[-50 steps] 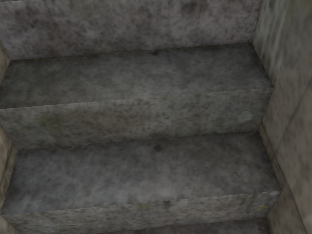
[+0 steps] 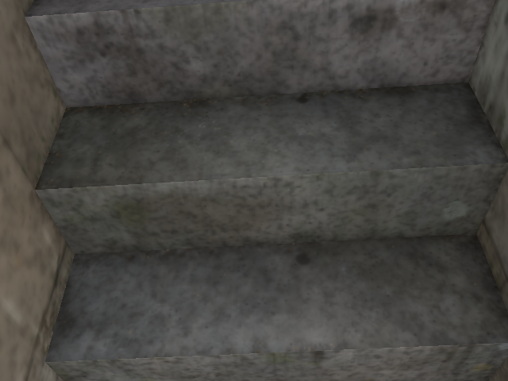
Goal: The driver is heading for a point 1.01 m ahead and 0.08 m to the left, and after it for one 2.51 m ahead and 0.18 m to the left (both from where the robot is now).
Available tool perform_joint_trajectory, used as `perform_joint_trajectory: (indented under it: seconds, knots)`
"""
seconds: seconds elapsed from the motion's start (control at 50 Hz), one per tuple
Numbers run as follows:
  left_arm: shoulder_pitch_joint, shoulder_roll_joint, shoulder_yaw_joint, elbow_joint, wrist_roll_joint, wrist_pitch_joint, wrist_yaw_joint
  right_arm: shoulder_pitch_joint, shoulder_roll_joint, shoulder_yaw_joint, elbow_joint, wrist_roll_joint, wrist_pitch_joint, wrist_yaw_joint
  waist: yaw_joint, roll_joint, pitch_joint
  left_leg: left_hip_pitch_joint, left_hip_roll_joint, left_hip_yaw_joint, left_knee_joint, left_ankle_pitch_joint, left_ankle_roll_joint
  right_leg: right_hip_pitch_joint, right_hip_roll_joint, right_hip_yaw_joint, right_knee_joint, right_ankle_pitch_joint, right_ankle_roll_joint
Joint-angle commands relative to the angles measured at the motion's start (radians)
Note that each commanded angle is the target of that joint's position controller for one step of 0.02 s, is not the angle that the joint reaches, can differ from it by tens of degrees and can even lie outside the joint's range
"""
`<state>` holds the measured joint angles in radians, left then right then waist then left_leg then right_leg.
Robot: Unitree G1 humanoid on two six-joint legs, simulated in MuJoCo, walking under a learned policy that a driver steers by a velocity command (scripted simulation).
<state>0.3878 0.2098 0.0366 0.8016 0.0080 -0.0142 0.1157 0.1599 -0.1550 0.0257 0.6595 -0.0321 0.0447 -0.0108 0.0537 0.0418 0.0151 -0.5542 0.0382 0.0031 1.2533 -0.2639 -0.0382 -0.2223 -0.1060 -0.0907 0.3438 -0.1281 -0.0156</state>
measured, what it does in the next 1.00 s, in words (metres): climbs: left foot, then right foot 0.21 m higher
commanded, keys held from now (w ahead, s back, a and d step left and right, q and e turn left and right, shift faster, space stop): w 1.00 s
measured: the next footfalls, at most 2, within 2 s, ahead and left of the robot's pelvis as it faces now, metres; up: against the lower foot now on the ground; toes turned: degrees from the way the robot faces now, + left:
left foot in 0.08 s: +0.03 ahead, +0.16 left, +0.00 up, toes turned +1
right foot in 0.54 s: +0.23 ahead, -0.08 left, +0.21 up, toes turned -8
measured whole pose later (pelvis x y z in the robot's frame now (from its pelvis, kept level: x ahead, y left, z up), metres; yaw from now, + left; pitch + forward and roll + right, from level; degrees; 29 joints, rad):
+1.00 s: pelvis +0.21 +0.01 +0.18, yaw -2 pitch +1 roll +1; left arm 0.33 0.17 0.04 0.86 0.06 -0.07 0.07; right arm 0.11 -0.14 0.00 0.66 -0.03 0.05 -0.02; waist 0.05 0.05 0.09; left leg -0.97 -0.09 -0.12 1.76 -0.16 0.00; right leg -0.32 -0.02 -0.10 0.67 -0.38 -0.06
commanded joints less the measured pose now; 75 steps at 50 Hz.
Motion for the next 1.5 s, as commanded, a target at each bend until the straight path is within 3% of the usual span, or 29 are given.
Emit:
perform_joint_trajectory:
  seconds: [0.02, 0.06, 0.1, 0.12, 0.16, 0.22, 0.44, 0.52, 0.58, 0.64, 0.68, 0.7, 0.82, 0.98, 1.0, 1.02, 1.08, 1.16, 1.2, 1.22, 1.26, 1.3, 1.32, 1.34, 1.36, 1.4, 1.42, 1.44, 1.5]
  knots:
    - [-0.138, 0.072, 0.014, -0.125, 0.002, -0.042, -0.019, -0.033, -0.001, -0.005, -0.109, -0.007, -0.002, -0.023, -0.026, -0.262, -0.027, 0.308, -0.016, 0.045, -0.598, -0.02, 0.101, -0.06, -0.152, 0.164, -0.199, -0.169, -0.168]
    - [-0.159, 0.051, 0.015, -0.124, -0.003, -0.036, -0.043, 0.135, -0.045, -0.034, -0.065, -0.014, -0.023, -0.051, -0.082, -0.297, -0.047, 0.356, -0.005, 0.064, -0.849, 0.05, 0.143, 0.013, -0.154, 0.209, -0.045, -0.113, -0.146]
    - [-0.098, -0.046, 0.004, -0.129, -0.008, -0.023, -0.088, 0.22, -0.011, -0.017, -0.007, -0.052, -0.096, -0.03, -0.067, 0.012, -0.04, 0.555, 0.083, -0.085, -0.961, 0.232, 0.023, -0.23, -0.024, 0.121, 0.356, -0.242, -0.088]
    - [-0.062, -0.108, 0.002, -0.16, -0.016, -0.015, -0.09, 0.335, -0.153, -0.058, 0.016, -0.02, -0.1, -0.023, -0.095, 0.302, -0.08, 0.655, 0.311, -0.435, -1.046, 0.21, 0.067, -0.5, 0.132, 0.108, 0.549, -0.346, -0.034]
    - [-0.204, -0.07, 0.036, -0.194, 0.031, -0.007, -0.073, 0.253, -0.279, -0.122, 0.036, 0.011, -0.111, -0.023, -0.099, 0.19, 0.127, 0.497, 0.373, -0.52, -1.133, 0.012, 0.266, -0.837, 0.169, 0.247, 1.365, -0.257, -0.011]
    - [-0.235, -0.099, 0.011, -0.251, 0.046, -0.013, -0.064, 0.166, -0.089, -0.073, 0.069, -0.036, -0.115, -0.009, -0.025, 0.086, 0.066, 0.373, 0.237, -0.171, -0.975, 0.235, 0.256, -0.934, 0.197, 0.19, 1.846, -0.27, -0.031]
    - [-0.538, -0.165, -0.057, -0.481, 0.069, 0.023, -0.086, 0.321, -0.163, -0.099, 0.223, 0.016, -0.112, -0.061, -0.091, 0.05, -0.016, 0.671, 0.205, -0.117, -1.077, 0.3, 0.246, -1.171, 0.057, 0.06, 1.514, -0.358, -0.016]
    - [-0.614, -0.214, -0.098, -0.52, 0.034, 0.013, -0.125, 0.296, -0.215, -0.121, 0.195, 0.004, -0.09, -0.072, -0.138, 0.064, -0.091, 0.592, 0.241, -0.103, -1.251, 0.57, 0.286, -0.788, 0.026, -0.047, 1.048, -0.597, -0.053]
    - [-0.346, -0.101, -0.04, -0.347, 0.009, 0.008, -0.093, 0.267, -0.233, -0.112, 0.194, 0.046, -0.087, -0.029, -0.053, -0.001, -0.3, 0.519, 0.172, 0.057, -0.939, 1.676, 0.282, -0.218, 0.219, -0.179, 0.938, -0.403, -0.093]
    - [-0.233, -0.093, -0.006, -0.311, -0.023, 0.04, -0.024, 0.211, -0.27, -0.115, 0.154, 0.066, -0.124, -0.002, 0.049, 0.149, -0.323, 0.335, 0.089, 0.089, -0.617, 1.357, 0.209, 0.036, 0.219, 0.052, 0.64, -0.483, -0.084]
    - [-0.135, 0.053, 0.039, -0.241, 0.071, 0.07, 0.009, 0.103, -0.151, -0.11, 0.067, 0.078, -0.097, 0.058, 0.102, -0.193, -0.227, 0.051, -0.156, -0.17, 0.191, 0.151, 0.103, -0.044, -0.148, 0.839, 0.011, -0.494, -0.193]
    - [-0.159, 0.05, 0.035, -0.243, 0.086, 0.059, 0.011, 0.093, -0.078, -0.099, 0.029, 0.018, -0.085, 0.053, 0.062, -0.091, -0.166, -0.03, -0.194, -0.364, 0.602, 0.122, 0.061, -0.178, -0.206, 0.907, 0.058, -0.29, -0.239]
    - [-0.213, -0.064, -0.004, -0.057, 0.045, -0.01, -0.023, 0.139, -0.019, -0.059, -0.034, -0.045, -0.014, -0.018, -0.11, -0.004, 0.064, -0.419, -0.196, -0.251, 0.871, 0.127, 0.043, -0.276, -0.077, 0.314, 0.285, -0.025, -0.152]
    - [-0.118, 0.113, 0.036, -0.019, 0.044, -0.098, -0.009, 0.056, -0.077, -0.081, -0.008, -0.012, 0.001, -0.018, -0.075, -0.178, -0.108, -0.313, -0.098, -0.05, 0.511, 0.113, 0.037, 0.04, -0.167, 0.269, 0.076, 0.477, -0.18]
    - [-0.042, 0.14, 0.02, 0.032, 0.084, -0.062, -0.148, -0.052, -0.123, -0.029, -0.108, 0.071, 0.004, 0.051, 0.022, -0.365, -0.219, -0.485, -0.143, -0.129, 0.724, 0.025, 0.083, 0.122, -0.159, 0.284, 0.065, 0.179, -0.314]
    - [0.094, 0.112, 0.023, 0.087, 0.103, -0.05, -0.2, -0.085, -0.133, -0.04, -0.102, 0.05, 0.004, 0.056, 0.091, -0.262, -0.132, -0.735, -0.18, -0.19, 0.985, -0.074, 0.106, 0.281, -0.234, 0.403, 0.065, 0.028, -0.361]
    - [0.464, -0.007, -0.032, 0.267, 0.155, -0.06, -0.22, -0.308, -0.033, 0.009, -0.161, 0.014, -0.079, 0.03, 0.174, -0.112, 0.05, -1.451, -0.158, -0.363, 1.157, -0.167, 0.236, 0.813, -0.317, 0.506, 0.058, -0.006, -0.332]
    - [0.182, 0.015, -0.053, 0.243, 0.127, -0.111, -0.202, -0.217, -0.002, 0.037, -0.143, -0.007, -0.038, 0.091, -0.046, -0.169, 0.058, -1.1, 0.027, -0.048, 1.234, -0.06, 0.278, 0.188, -0.21, 0.221, -0.147, -0.123, -0.269]
    - [-0.091, 0.077, -0.031, 0.189, 0.111, -0.122, -0.229, -0.418, -0.07, 0.033, -0.263, -0.012, 0.027, 0.092, -0.157, -0.102, 0.033, -0.412, 0.093, 0.07, 0.473, -0.035, 0.273, -0.475, -0.088, 0.029, -0.37, -0.19, -0.203]
    - [0.006, 0.177, -0.005, 0.214, 0.053, -0.118, -0.244, -0.583, -0.068, 0.046, -0.334, 0.026, 0.067, 0.099, -0.14, -0.27, -0.05, -0.101, -0.038, 0.145, 0.344, -0.301, 0.119, -0.628, -0.129, 0.155, -0.473, 0.28, -0.288]
    - [-0.047, 0.318, 0.011, 0.202, -0.004, -0.095, -0.264, -0.249, -0.072, 0.042, -0.13, 0.058, 0.062, 0.145, -0.235, -0.343, -0.125, -0.149, -0.148, 0.223, 0.157, -0.211, 0.083, -0.21, -0.217, 0.062, -0.208, 1.248, -0.344]
    - [0.065, 0.158, -0.013, 0.31, 0.02, -0.091, -0.301, 0.236, -0.218, -0.046, 0.102, -0.019, 0.051, 0.103, -0.325, -0.18, -0.354, 0.177, -0.166, 0.02, -0.21, 0.151, 0.254, -0.155, -0.146, 0.085, 0.484, 1.61, -0.292]
    - [0.219, 0.016, -0.045, 0.351, 0.118, -0.081, -0.338, 0.468, -0.266, -0.046, 0.241, -0.029, 0.021, 0.087, -0.272, 0.119, -0.518, 0.599, 0.011, -0.54, -0.565, 0.09, 0.449, -0.574, 0.05, 0.206, 0.828, 0.59, -0.234]
    - [0.128, 0.022, -0.026, 0.321, 0.12, -0.065, -0.345, 0.613, -0.266, -0.048, 0.287, -0.027, 0.008, 0.088, -0.298, 0.198, -0.421, 0.549, 0.115, -0.923, -0.819, -0.512, 0.414, -0.781, 0.201, 0.429, 1.223, 0.386, -0.226]
    - [-0.025, -0.039, -0.025, 0.277, 0.054, -0.062, -0.293, 0.468, -0.235, -0.049, 0.321, -0.003, -0.033, 0.082, -0.23, 0.293, -0.177, 0.368, 0.113, -0.775, -0.78, -0.598, 0.366, -1.015, 0.219, 0.456, 1.475, 0.36, -0.219]
    - [-0.056, -0.011, -0.004, 0.272, 0.048, -0.062, -0.212, 0.232, -0.061, -0.016, 0.349, 0.025, -0.104, 0.097, -0.065, 0.108, -0.135, 0.17, 0.094, -0.572, -0.748, -0.376, 0.297, -1.018, 0.151, 0.419, 1.579, 0.403, -0.196]
    - [-0.164, -0.159, -0.033, 0.082, 0.089, -0.057, -0.126, 0.178, 0.102, -0.002, 0.365, 0.058, -0.094, -0.007, 0.025, -0.044, -0.136, 0.029, 0.159, -0.555, -0.709, -0.472, 0.162, -0.782, 0.175, 0.313, 1.655, 0.264, -0.136]
    - [-0.174, -0.031, -0.018, 0.202, 0.001, -0.036, -0.163, -0.046, 0.12, 0.044, 0.354, 0.013, -0.113, 0.07, 0.054, -0.028, -0.05, -0.08, 0.068, -0.44, -0.758, -0.329, 0.165, -1.009, 0.128, 0.424, 1.664, 0.329, -0.196]
    - [-0.217, -0.011, -0.002, 0.139, -0.012, -0.006, -0.161, -0.019, 0.075, 0.029, 0.331, 0.021, -0.14, 0.123, 0.061, -0.104, -0.123, -0.085, 0.094, -0.215, -0.831, 0.101, 0.147, -0.94, 0.064, 0.263, 1.508, 0.207, -0.154]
